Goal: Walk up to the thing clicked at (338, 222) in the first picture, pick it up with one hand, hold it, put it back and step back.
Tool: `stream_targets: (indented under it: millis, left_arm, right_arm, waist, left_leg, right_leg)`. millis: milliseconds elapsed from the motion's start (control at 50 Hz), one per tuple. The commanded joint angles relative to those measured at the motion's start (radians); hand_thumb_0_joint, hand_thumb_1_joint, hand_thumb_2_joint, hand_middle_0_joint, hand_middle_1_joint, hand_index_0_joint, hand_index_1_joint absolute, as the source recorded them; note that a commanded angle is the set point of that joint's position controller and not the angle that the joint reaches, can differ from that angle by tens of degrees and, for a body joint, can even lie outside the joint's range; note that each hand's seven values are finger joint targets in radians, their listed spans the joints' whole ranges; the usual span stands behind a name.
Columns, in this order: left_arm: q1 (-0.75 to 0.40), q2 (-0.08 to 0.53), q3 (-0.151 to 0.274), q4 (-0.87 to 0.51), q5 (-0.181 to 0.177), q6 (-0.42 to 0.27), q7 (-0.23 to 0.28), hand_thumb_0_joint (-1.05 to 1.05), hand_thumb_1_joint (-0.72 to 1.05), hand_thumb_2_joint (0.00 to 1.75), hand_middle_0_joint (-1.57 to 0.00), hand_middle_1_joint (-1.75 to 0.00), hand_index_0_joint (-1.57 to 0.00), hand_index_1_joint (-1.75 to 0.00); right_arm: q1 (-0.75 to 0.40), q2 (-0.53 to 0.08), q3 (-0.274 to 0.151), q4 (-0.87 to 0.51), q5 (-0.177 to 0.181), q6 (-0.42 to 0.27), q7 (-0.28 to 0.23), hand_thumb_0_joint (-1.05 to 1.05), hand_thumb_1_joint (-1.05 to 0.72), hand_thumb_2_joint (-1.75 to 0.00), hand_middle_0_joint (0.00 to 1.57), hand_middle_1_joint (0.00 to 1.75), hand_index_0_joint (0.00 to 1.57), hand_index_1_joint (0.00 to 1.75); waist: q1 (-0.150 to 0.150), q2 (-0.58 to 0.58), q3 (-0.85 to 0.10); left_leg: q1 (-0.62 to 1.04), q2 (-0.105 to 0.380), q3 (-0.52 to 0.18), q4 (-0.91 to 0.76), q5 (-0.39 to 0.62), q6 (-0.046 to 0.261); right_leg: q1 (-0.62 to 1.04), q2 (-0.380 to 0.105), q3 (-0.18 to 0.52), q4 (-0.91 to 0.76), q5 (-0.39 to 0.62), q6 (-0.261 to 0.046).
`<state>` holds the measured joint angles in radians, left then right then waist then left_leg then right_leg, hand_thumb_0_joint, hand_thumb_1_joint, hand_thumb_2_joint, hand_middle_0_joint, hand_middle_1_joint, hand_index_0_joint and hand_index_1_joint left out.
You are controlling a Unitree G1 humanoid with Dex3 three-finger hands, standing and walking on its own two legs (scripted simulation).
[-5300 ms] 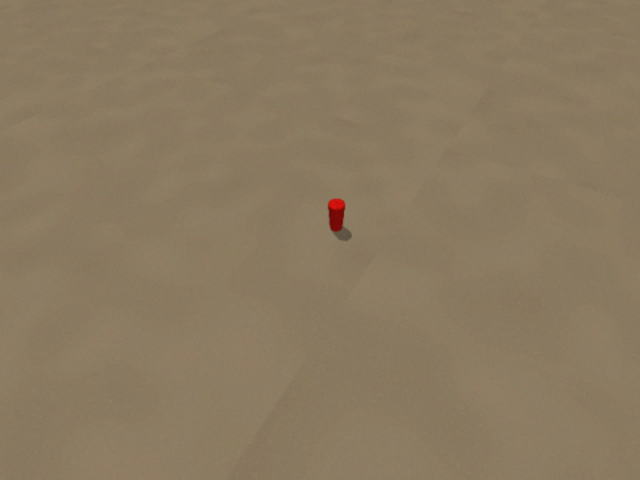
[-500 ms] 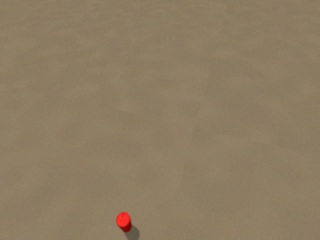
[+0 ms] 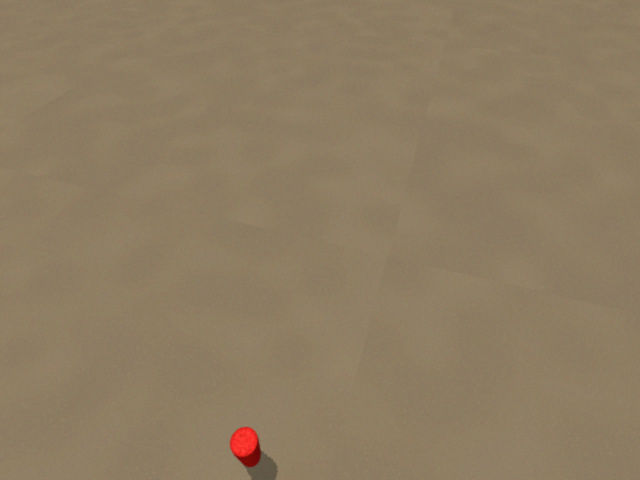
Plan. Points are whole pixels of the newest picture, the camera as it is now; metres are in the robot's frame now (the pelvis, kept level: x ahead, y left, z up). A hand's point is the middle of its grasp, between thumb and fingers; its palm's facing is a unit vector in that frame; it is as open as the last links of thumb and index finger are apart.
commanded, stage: stand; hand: left
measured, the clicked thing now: (247, 449) +0.38 +0.22 -0.71
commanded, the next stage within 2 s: go down in 1.92 s
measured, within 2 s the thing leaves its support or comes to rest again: neither
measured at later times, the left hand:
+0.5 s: hand out of the picture +0.08 +0.25 -0.16, palm faces -0.02 -0.94 -0.35, open 7.4 cm
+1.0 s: hand out of the picture +0.07 +0.25 -0.16, palm faces -0.01 -0.94 -0.35, open 7.4 cm
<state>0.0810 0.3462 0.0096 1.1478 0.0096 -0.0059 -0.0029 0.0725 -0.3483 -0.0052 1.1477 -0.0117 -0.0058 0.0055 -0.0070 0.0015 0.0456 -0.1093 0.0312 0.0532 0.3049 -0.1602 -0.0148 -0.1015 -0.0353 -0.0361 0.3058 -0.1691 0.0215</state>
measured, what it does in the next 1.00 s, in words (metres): stands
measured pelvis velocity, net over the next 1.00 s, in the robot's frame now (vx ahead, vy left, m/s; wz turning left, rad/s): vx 0.00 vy -0.01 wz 0.01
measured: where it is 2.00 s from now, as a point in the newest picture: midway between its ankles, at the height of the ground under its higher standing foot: outside the picture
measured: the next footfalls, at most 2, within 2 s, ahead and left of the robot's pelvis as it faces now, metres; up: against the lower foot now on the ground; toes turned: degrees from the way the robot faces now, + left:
none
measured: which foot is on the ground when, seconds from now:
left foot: down 0.00-1.00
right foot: down 0.00-1.00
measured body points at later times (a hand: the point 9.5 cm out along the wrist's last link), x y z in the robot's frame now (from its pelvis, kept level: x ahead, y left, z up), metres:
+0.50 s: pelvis +0.00 -0.01 +0.00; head +0.01 -0.01 +0.45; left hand +0.08 +0.30 -0.13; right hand +0.08 -0.31 -0.14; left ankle +0.00 +0.13 -0.75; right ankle +0.00 -0.13 -0.75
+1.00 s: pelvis +0.00 -0.01 +0.00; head +0.01 -0.01 +0.45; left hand +0.07 +0.30 -0.13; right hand +0.08 -0.31 -0.14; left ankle +0.00 +0.13 -0.75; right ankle +0.00 -0.13 -0.75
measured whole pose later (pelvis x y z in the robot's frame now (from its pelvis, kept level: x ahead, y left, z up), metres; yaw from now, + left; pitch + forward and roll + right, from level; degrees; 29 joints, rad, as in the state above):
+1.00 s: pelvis +0.00 -0.01 +0.00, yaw +1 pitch -2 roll +0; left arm 0.12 0.35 0.00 1.13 0.01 -0.01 0.00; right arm 0.11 -0.35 0.00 1.14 -0.01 0.00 0.01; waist 0.00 0.01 0.04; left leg -0.11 0.04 0.04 0.31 -0.16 -0.03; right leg -0.10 -0.02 -0.05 0.31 -0.18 0.01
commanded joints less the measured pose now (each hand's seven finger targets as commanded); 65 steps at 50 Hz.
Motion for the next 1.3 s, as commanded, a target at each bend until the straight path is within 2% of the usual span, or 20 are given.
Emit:
stream_targets:
  millis: [0, 40, 160, 200, 240, 300, 420, 540, 720, 880, 1060, 1140, 1280]
  left_arm:
    - [-0.042, 0.216, 0.034, -0.064, -0.001, -0.024, 0.009, 0.0, 0.9, 0.9, -0.2, -0.3, -0.2, -0.3]
    - [-0.042, 0.214, 0.033, -0.067, 0.0, -0.023, 0.01, 0.0, 0.9, 0.9, -0.2, -0.3, -0.2, -0.3]
    - [-0.031, 0.215, 0.03, -0.069, -0.001, -0.023, 0.009, 0.0, 0.9, 0.9, -0.2, -0.3, -0.2, -0.3]
    - [-0.034, 0.219, 0.032, -0.072, 0.001, -0.025, 0.01, 0.0, 0.9, 0.9, -0.2, -0.3, -0.2, -0.3]
    - [-0.034, 0.218, 0.03, -0.073, 0.0, -0.025, 0.011, 0.0, 0.9, 0.9, -0.2, -0.3, -0.2, -0.3]
    - [-0.026, 0.215, 0.03, -0.072, 0.0, -0.026, 0.011, 0.0, 0.9, 0.9, -0.2, -0.3, -0.2, -0.3]
    - [-0.019, 0.218, 0.03, -0.072, 0.0, -0.025, 0.011, 0.0, 0.9, 0.9, -0.2, -0.3, -0.2, -0.3]
    - [-0.024, 0.217, 0.032, -0.073, 0.0, -0.021, 0.009, 0.0, 0.9, 0.9, -0.2, -0.3, -0.2, -0.3]
    - [-0.018, 0.223, 0.032, -0.079, 0.0, -0.025, 0.01, 0.0, 0.9, 0.9, -0.2, -0.3, -0.2, -0.3]
    - [-0.014, 0.222, 0.031, -0.076, 0.001, -0.024, 0.011, 0.0, 0.9, 0.9, -0.2, -0.3, -0.2, -0.3]
    - [-0.004, 0.22, 0.031, -0.078, 0.001, -0.027, 0.009, 0.0, 0.9, 0.9, -0.2, -0.3, -0.2, -0.3]
    - [-0.006, 0.219, 0.032, -0.08, 0.001, -0.025, 0.012, 0.0, 0.9, 0.9, -0.2, -0.3, -0.2, -0.3]
    - [-0.008, 0.218, 0.031, -0.084, 0.001, -0.024, 0.01, 0.0, 0.9, 0.9, -0.2, -0.3, -0.2, -0.3]
  right_arm:
    - [-0.05, -0.21, -0.035, -0.058, 0.001, -0.027, -0.008, 0.0, -0.9, -0.9, 0.2, 0.3, 0.2, 0.3]
    - [-0.044, -0.212, -0.034, -0.058, 0.001, -0.026, -0.009, 0.0, -0.9, -0.9, 0.2, 0.3, 0.2, 0.3]
    - [-0.045, -0.214, -0.035, -0.057, 0.003, -0.022, -0.008, 0.0, -0.9, -0.9, 0.2, 0.3, 0.2, 0.3]
    - [-0.038, -0.214, -0.037, -0.059, 0.0, -0.023, -0.008, 0.0, -0.9, -0.9, 0.2, 0.3, 0.2, 0.3]
    - [-0.033, -0.211, -0.034, -0.057, 0.001, -0.022, -0.008, 0.0, -0.9, -0.9, 0.2, 0.3, 0.2, 0.3]
    - [-0.031, -0.214, -0.034, -0.059, 0.001, -0.021, -0.008, 0.0, -0.9, -0.9, 0.2, 0.3, 0.2, 0.3]
    - [-0.028, -0.21, -0.033, -0.061, 0.002, -0.023, -0.008, 0.0, -0.9, -0.9, 0.2, 0.3, 0.2, 0.3]
    - [-0.013, -0.211, -0.031, -0.06, 0.0, -0.02, -0.009, 0.0, -0.9, -0.9, 0.2, 0.3, 0.2, 0.3]
    - [-0.017, -0.218, -0.035, -0.065, -0.001, -0.023, -0.01, 0.0, -0.9, -0.9, 0.2, 0.3, 0.2, 0.3]
    - [-0.013, -0.214, -0.035, -0.063, 0.0, -0.02, -0.008, 0.0, -0.9, -0.9, 0.2, 0.3, 0.2, 0.3]
    - [-0.015, -0.215, -0.035, -0.07, 0.0, -0.023, -0.009, 0.0, -0.9, -0.9, 0.2, 0.3, 0.2, 0.3]
    - [-0.007, -0.217, -0.033, -0.068, 0.0, -0.021, -0.011, 0.0, -0.9, -0.9, 0.2, 0.3, 0.2, 0.3]
    - [-0.008, -0.215, -0.032, -0.07, -0.002, -0.021, -0.012, 0.0, -0.9, -0.9, 0.2, 0.3, 0.2, 0.3]
  waist:
    - [0.003, -0.003, -0.088]
    - [0.002, 0.0, -0.09]
    - [0.005, -0.007, -0.072]
    - [0.001, -0.008, -0.092]
    - [0.0, -0.007, -0.074]
    - [0.001, -0.002, -0.083]
    - [0.004, -0.01, -0.08]
    - [0.002, 0.0, -0.049]
    - [0.005, 0.003, -0.08]
    - [0.005, -0.011, -0.054]
    - [0.007, -0.008, -0.083]
    - [0.007, 0.004, -0.062]
    - [0.006, 0.008, -0.075]
  left_leg:
    - [0.037, 0.117, -0.101, -0.044, 0.134, 0.018]
    - [0.031, 0.117, -0.099, -0.04, 0.139, 0.019]
    - [0.026, 0.113, -0.102, -0.045, 0.091, 0.017]
    - [0.031, 0.117, -0.1, -0.035, 0.117, 0.022]
    - [0.012, 0.112, -0.105, -0.045, 0.098, 0.018]
    - [0.027, 0.117, -0.102, -0.035, 0.128, 0.023]
    - [0.041, 0.119, -0.106, -0.039, 0.134, 0.02]
    - [-0.01, 0.111, -0.104, -0.057, 0.05, 0.018]
    - [0.023, 0.117, -0.104, -0.037, 0.124, 0.022]
    - [0.006, 0.111, -0.109, -0.048, 0.069, 0.019]
    - [0.037, 0.118, -0.108, -0.033, 0.128, 0.023]
    - [0.015, 0.112, -0.106, -0.039, 0.103, 0.021]
    - [0.023, 0.115, -0.1, -0.037, 0.129, 0.02]
  right_leg:
    - [-0.002, -0.11, 0.088, -0.041, 0.12, -0.029]
    - [0.004, -0.113, 0.091, -0.043, 0.136, -0.03]
    - [-0.018, -0.107, 0.091, -0.054, 0.086, -0.028]
    - [0.0, -0.113, 0.093, -0.047, 0.124, -0.032]
    - [-0.002, -0.108, 0.087, -0.052, 0.101, -0.029]
    - [0.004, -0.113, 0.09, -0.047, 0.138, -0.03]
    - [-0.011, -0.107, 0.083, -0.043, 0.121, -0.031]
    - [-0.008, -0.106, 0.089, -0.054, 0.06, -0.03]
    - [0.002, -0.113, 0.092, -0.047, 0.121, -0.034]
    - [-0.013, -0.106, 0.087, -0.057, 0.061, -0.033]
    - [-0.001, -0.112, 0.088, -0.047, 0.129, -0.035]
    - [-0.001, -0.109, 0.088, -0.054, 0.114, -0.032]
    - [0.008, -0.111, 0.089, -0.043, 0.142, -0.038]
